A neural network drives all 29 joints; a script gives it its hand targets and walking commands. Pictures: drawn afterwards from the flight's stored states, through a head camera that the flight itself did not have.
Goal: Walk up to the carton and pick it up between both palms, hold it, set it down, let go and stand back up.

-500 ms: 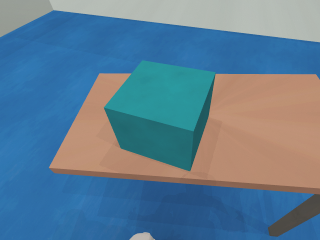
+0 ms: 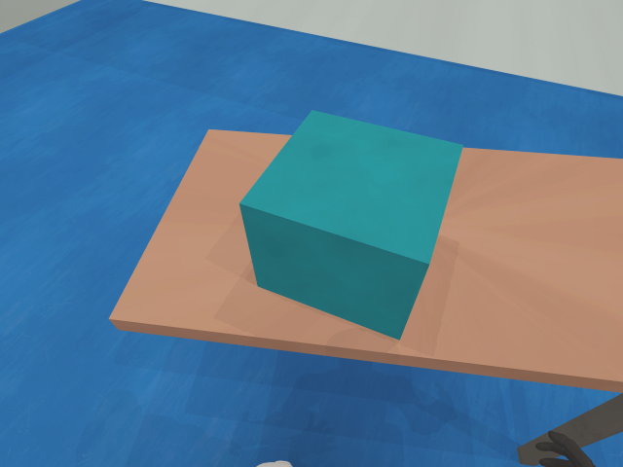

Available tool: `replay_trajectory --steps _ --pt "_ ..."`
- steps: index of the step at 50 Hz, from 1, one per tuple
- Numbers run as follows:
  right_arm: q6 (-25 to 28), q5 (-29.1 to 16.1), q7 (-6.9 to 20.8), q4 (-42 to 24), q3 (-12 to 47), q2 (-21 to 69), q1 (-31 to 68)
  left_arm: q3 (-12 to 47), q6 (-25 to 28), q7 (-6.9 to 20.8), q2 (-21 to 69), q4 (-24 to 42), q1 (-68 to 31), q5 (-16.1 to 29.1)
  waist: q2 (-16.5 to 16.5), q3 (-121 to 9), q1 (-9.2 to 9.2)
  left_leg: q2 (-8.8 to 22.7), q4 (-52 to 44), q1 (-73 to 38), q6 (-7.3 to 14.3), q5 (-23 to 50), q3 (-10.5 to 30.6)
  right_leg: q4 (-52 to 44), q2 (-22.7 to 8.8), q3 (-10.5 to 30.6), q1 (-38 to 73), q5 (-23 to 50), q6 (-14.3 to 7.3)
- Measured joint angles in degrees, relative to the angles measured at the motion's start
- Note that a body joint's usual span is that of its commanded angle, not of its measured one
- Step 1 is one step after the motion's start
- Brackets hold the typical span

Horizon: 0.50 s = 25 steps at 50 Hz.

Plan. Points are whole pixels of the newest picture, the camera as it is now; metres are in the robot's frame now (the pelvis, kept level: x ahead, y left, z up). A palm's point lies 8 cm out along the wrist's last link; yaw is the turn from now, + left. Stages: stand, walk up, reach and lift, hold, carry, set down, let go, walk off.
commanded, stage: walk up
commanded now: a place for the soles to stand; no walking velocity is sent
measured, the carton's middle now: (353, 220) +0.46 -0.01 +0.04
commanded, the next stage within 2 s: reach and lift in 1.44 s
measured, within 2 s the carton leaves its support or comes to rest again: neither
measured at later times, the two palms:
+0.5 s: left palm out of the picture +0.04 +0.31 -0.11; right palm out of the picture +0.13 -0.31 -0.09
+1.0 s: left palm out of the picture +0.05 +0.33 -0.11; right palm out of the picture +0.14 -0.29 -0.10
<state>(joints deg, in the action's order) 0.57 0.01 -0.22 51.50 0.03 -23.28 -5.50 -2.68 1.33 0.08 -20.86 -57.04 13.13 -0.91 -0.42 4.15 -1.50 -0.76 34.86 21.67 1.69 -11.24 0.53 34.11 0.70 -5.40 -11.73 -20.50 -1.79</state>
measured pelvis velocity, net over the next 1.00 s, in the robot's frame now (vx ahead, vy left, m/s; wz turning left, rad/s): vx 0.01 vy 0.01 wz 0.01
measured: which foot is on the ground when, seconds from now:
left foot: down 0.00-1.00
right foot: down 0.00-1.00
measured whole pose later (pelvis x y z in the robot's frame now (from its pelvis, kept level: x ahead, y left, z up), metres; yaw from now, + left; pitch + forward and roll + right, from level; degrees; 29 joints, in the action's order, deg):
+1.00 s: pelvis +0.01 +0.01 +0.00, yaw +1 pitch -1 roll -1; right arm -2.6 0.0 2.4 53.0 0.0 -23.3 -5.4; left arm -2.4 2.2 -1.1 -22.0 -56.9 13.1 -0.9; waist -1.6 4.1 -1.0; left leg -2.4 34.9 21.6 2.9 -12.1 0.3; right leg 34.4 -1.0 -5.4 -11.5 -21.7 -1.0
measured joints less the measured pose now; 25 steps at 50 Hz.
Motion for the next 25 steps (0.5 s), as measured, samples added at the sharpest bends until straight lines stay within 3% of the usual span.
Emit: replay_trajectory --steps 18,25 --pt "-0.06 0.00 0.00 1.53 0.00 0.00 0.29 0.32 0.20 0.01 0.00 -0.15 0.00 0.00 -0.15 0.00 0.19 0.00 -0.36 -0.09 0.00 0.00 0.01 -0.01 0.00 0.00 -0.08 -0.17 0.07" --pt "-2.34 0.00 1.28 1.54 0.02 0.00 0.31 0.31 0.83 -0.80 -0.38 -0.15 0.00 0.00 -0.41 0.00 0.19 -0.31 -0.23 -0.09 0.00 -0.05 -0.05 -0.01 -0.31 0.01 0.04 -0.22 0.07"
